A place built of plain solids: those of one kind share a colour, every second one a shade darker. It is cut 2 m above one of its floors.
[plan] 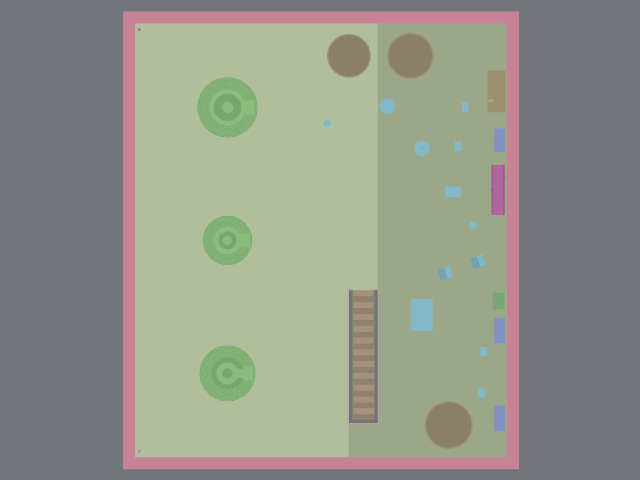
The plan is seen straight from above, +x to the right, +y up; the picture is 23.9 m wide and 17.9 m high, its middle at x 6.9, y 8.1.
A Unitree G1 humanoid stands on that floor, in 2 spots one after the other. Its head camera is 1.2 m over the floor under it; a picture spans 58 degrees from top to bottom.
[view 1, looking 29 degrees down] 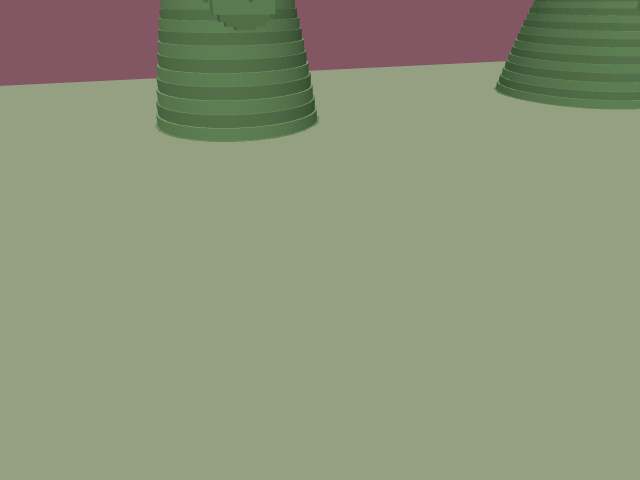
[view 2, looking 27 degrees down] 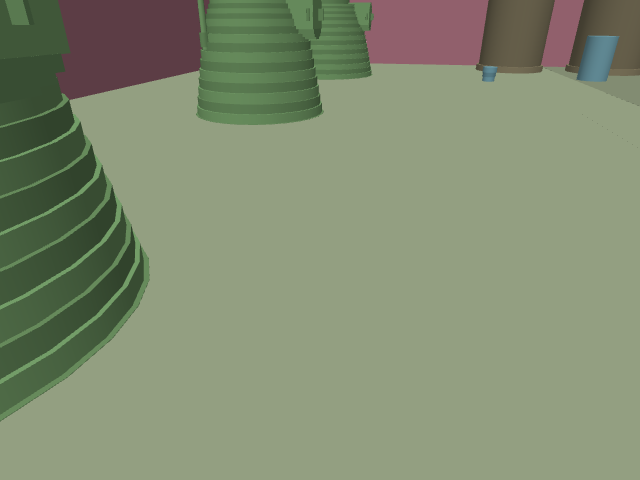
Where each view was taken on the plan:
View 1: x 8.52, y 7.32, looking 161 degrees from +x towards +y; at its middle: upper_floor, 2.48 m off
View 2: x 5.65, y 1.90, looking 102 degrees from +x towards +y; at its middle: upper_floor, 2.64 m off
